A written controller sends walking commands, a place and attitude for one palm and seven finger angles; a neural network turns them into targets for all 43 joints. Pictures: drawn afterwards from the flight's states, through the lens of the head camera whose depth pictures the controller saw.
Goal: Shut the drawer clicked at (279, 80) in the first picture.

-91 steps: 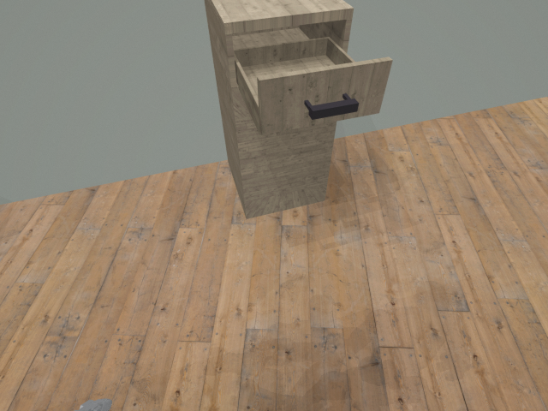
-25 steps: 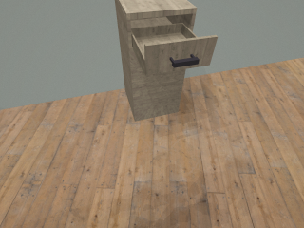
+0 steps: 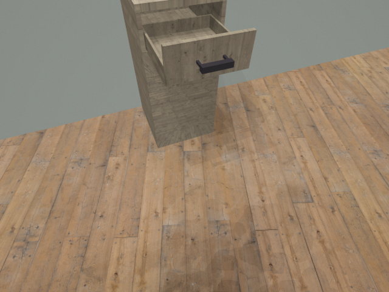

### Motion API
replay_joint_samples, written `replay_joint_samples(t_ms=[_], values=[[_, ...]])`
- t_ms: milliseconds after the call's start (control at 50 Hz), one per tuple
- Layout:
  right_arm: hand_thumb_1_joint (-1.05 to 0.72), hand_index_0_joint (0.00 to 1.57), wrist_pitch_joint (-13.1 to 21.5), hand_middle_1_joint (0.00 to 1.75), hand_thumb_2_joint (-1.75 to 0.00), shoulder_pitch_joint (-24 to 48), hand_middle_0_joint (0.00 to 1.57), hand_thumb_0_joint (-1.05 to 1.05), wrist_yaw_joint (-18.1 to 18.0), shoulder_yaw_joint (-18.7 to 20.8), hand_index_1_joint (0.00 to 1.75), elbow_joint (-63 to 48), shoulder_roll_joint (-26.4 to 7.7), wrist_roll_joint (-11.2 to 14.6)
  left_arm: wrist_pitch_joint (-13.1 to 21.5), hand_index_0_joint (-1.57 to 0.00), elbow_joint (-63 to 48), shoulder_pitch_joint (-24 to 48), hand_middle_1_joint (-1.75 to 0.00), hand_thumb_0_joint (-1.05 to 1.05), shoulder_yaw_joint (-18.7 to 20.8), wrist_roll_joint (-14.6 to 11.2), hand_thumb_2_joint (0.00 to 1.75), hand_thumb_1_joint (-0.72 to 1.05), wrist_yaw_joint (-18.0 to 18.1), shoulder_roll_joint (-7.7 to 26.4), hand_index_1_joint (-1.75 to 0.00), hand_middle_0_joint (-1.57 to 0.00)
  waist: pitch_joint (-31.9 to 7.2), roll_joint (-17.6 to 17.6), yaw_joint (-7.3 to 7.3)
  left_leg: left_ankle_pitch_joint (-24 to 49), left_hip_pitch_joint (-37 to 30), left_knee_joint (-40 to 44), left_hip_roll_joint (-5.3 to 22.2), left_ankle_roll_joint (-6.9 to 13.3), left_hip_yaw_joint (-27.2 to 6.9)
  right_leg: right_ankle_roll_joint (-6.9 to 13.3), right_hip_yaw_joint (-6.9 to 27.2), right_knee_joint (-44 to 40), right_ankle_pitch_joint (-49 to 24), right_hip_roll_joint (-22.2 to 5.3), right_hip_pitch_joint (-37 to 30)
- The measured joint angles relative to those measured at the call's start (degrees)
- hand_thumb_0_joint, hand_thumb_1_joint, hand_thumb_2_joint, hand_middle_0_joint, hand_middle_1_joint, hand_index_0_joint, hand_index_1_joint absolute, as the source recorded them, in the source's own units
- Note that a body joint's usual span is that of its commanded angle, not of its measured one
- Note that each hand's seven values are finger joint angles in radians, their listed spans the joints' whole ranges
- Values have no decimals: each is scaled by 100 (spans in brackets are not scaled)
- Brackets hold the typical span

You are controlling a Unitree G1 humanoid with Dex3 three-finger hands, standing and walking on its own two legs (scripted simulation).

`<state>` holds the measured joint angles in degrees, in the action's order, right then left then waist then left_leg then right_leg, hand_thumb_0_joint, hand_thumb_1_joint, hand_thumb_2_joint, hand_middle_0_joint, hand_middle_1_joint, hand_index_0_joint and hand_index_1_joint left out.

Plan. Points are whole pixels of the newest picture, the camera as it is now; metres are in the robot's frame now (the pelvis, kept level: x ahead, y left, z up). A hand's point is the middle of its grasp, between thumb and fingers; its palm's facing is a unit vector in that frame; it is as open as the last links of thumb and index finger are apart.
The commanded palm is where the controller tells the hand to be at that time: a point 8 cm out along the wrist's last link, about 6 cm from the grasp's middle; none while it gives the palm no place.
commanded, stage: walk to a spot facing it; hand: left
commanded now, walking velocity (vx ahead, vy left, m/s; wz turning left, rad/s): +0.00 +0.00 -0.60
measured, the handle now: (214, 62) +0.87 -0.01 +0.01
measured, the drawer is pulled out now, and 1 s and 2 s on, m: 0.30 0.30 0.30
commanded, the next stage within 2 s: none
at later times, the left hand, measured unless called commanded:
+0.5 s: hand out of the picture +0.05 +0.19 -0.16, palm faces -0.16 -0.96 -0.25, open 7.4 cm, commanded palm none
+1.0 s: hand (176, 263) +0.22 +0.06 -0.16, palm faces -0.61 -0.77 -0.18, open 7.4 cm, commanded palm none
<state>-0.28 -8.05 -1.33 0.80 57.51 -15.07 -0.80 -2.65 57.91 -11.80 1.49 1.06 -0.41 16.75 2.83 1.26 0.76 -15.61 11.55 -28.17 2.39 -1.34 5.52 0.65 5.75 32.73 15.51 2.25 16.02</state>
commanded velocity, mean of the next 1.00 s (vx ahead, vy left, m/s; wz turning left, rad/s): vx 0.15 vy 0.00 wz -0.58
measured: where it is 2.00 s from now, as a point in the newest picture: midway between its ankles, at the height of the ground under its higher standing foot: (263, 291)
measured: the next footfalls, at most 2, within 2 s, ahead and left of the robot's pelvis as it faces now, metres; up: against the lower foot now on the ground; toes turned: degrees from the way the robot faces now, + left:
left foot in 0.60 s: +0.02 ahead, +0.13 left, +0.00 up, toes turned -20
right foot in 1.04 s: +0.03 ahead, -0.23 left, +0.00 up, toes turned -43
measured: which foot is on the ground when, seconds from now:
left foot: down 0.00-0.10, up 0.12-0.58, down 0.60-1.00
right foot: down 0.00-0.60, up 0.62-1.00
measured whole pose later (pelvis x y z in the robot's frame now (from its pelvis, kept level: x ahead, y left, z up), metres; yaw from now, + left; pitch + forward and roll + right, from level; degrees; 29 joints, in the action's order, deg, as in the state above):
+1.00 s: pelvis +0.01 -0.04 +0.00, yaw -35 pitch +1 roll -1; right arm 2.7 -24.6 -0.8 1.8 57.3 -12.3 -2.0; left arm -2.7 52.1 -8.0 4.5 1.9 -4.5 14.3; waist 3.7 0.9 -3.0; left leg -23.7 0.3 -24.9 8.6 -4.6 13.9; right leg -1.1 -5.2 41.0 17.4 -4.2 28.0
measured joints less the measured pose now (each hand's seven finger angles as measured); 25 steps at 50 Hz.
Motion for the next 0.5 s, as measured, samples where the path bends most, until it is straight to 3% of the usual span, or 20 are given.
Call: replay_joint_samples(t_ms=[60,100,120,160,240,360,500], values=[[-90,20,-28,30,-90,-91,20,0,18,41,30,-122,134,-13,-50,-20,-170,-95,-30,1,55,5,90,90,-43,-135,-30,-20,131,25,49,-180,85,-340,69,-32,202,-77,-283,714,494,-101,291],[-90,20,-62,30,-90,-150,21,0,29,76,30,-169,161,-20,-31,-20,-267,-180,-30,1,86,13,90,90,-72,-261,-30,-20,202,-90,75,-376,188,-712,221,-105,277,-19,-499,697,355,-112,260],[-90,20,-99,30,-90,-171,21,0,30,106,30,-179,159,-10,4,-20,-303,-208,-30,1,92,38,90,90,-74,-333,-30,-20,234,-202,40,-461,348,-1057,336,-101,234,109,-572,740,309,-28,276],[-90,20,-212,30,-90,-195,21,0,18,149,30,-166,180,7,70,-20,-383,-265,-30,1,88,36,90,90,-37,-451,-30,-20,253,-267,25,-1005,826,-2097,247,-106,-123,313,-612,741,352,46,313],[-90,20,-279,30,-90,-147,20,0,38,210,30,-167,198,-4,83,-20,-438,-381,-30,1,86,6,90,90,21,-636,-30,-20,260,-265,72,-764,1457,-3416,53,-148,-494,400,-442,165,-12,165,198],[-90,20,-248,30,-90,-75,20,0,22,258,30,-311,204,-18,98,-20,-456,-519,-30,1,137,-1,90,90,22,-670,-30,-20,100,-141,86,-516,1516,-3261,-9,-255,-609,387,-35,-457,-488,281,164],[-90,20,-208,30,-90,64,20,0,-11,251,30,-498,187,30,46,-20,-537,-472,-30,1,243,40,90,90,19,-478,-30,-20,-61,-19,200,-757,995,-2011,-153,-178,-715,270,447,-666,-775,450,322]])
